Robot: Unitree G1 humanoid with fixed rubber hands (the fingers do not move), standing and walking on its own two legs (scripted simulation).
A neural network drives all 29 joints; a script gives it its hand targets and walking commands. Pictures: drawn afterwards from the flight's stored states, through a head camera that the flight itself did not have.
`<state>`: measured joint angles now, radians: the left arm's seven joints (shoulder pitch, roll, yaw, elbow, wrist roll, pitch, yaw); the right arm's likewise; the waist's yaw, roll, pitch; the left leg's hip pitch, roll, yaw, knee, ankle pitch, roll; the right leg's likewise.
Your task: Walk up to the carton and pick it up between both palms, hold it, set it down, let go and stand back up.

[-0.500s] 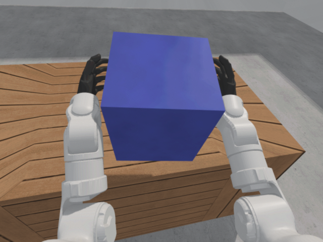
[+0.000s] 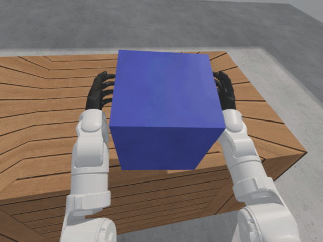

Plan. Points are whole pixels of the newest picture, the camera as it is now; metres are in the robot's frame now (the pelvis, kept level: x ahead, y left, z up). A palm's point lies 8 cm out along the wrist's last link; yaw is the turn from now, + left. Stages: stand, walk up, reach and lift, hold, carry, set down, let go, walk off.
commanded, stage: set down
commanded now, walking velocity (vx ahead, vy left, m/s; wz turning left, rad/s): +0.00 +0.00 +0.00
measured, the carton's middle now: (161, 117) +0.38 +0.01 +0.11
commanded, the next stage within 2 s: none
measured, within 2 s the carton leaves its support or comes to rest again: rests again in 1.94 s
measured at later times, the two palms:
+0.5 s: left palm (104, 112) +0.37 +0.15 +0.13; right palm (223, 108) +0.39 -0.15 +0.14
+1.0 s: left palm (107, 117) +0.38 +0.14 +0.10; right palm (221, 109) +0.40 -0.16 +0.12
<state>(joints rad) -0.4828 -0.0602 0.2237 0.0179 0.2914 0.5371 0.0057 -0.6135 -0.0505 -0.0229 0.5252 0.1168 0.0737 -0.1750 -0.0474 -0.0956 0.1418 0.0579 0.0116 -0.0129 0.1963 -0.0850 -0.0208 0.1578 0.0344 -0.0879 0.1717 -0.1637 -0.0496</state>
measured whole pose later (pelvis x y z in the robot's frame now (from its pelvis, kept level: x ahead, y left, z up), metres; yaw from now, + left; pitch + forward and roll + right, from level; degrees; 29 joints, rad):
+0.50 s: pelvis +0.00 +0.00 +0.00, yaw +0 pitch -5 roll +0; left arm -0.56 -0.09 0.29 0.34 0.31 0.37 0.03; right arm -0.70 -0.03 -0.18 0.80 -0.05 0.00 -0.10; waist -0.03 -0.07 0.07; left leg -0.02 0.02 -0.01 0.18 -0.07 -0.03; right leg 0.06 0.04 -0.09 0.19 -0.16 -0.06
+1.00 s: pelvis +0.00 -0.01 +0.00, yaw +1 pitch -2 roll +1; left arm -0.61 -0.12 0.42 0.59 0.33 0.16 0.02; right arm -0.76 -0.02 -0.30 0.94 -0.18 -0.08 -0.08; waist -0.02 -0.03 0.03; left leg -0.06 0.02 -0.03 0.13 -0.03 -0.03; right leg 0.02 0.04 -0.10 0.16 -0.15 -0.06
